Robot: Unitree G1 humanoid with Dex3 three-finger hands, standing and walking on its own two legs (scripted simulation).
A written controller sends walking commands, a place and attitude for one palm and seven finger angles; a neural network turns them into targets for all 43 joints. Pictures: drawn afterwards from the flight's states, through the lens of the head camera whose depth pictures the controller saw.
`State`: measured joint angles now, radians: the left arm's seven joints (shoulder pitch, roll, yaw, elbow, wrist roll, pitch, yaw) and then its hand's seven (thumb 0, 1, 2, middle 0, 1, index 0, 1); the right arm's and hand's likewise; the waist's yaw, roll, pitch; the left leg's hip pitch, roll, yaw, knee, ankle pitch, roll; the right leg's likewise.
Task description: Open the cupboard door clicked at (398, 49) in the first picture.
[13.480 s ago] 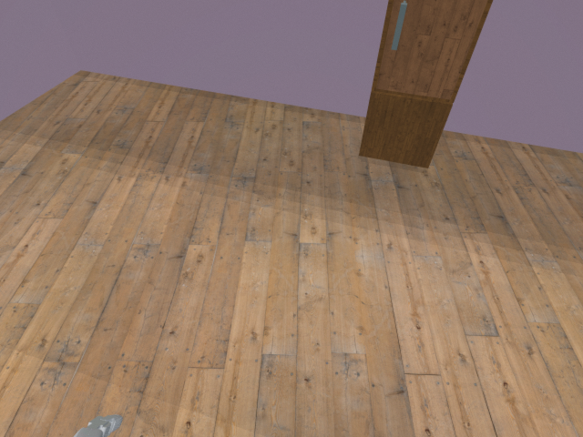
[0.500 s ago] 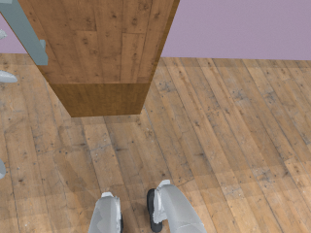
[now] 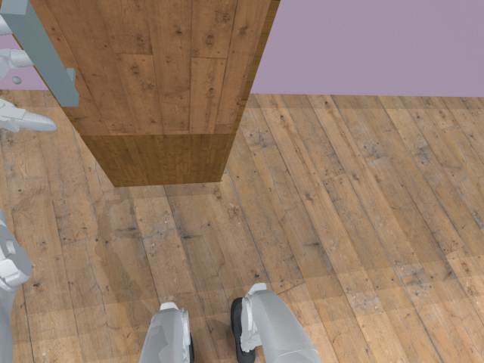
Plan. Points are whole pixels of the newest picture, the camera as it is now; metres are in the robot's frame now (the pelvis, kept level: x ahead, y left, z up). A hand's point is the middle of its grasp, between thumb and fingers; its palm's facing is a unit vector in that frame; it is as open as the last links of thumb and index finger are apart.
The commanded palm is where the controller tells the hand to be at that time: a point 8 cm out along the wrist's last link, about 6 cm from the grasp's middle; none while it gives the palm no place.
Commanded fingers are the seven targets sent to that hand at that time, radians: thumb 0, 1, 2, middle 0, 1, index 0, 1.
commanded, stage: slide the fingers in behind the handle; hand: left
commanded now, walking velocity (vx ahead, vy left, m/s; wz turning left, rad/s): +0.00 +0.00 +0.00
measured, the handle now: (49, 49) +0.57 +0.23 +0.06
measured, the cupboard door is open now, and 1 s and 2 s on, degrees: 0 0 0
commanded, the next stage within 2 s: close the thumb around the handle in 1.06 s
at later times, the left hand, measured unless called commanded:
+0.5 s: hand (47, 84) +0.51 +0.23 +0.05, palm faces +0.02 -1.00 -0.01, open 14.0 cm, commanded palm +0.50 +0.26 +0.05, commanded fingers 0.00 -0.50 0.30 -0.30 -1.20 -0.30 -1.20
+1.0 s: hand (63, 81) +0.52 +0.21 +0.05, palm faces +0.02 -1.00 -0.02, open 13.9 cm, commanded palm +0.50 +0.25 +0.05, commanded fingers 0.00 -0.50 0.30 -0.30 -1.20 -0.30 -1.20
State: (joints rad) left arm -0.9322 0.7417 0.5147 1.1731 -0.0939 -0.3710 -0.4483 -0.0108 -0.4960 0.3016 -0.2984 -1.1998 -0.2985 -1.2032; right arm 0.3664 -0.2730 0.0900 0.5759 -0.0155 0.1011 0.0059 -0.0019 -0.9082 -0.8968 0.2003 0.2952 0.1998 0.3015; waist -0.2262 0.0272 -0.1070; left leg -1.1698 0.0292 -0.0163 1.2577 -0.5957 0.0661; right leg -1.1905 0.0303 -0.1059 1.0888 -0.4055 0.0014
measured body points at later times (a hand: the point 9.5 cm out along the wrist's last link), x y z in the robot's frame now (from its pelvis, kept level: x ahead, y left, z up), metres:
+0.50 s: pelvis +0.00 +0.00 +0.01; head +0.17 +0.04 +0.42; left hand +0.51 +0.29 +0.05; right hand +0.02 -0.26 -0.09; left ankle -0.02 +0.07 -0.63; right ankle +0.05 -0.13 -0.63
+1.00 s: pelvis +0.00 -0.01 +0.00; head +0.17 +0.02 +0.42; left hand +0.51 +0.27 +0.05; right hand +0.01 -0.27 -0.10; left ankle -0.02 +0.07 -0.63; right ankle +0.05 -0.13 -0.63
